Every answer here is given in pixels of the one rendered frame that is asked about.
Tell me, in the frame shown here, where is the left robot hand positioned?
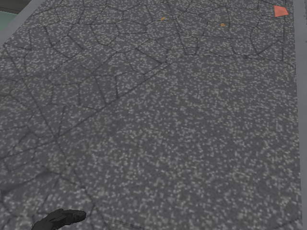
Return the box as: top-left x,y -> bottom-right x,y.
31,208 -> 86,230

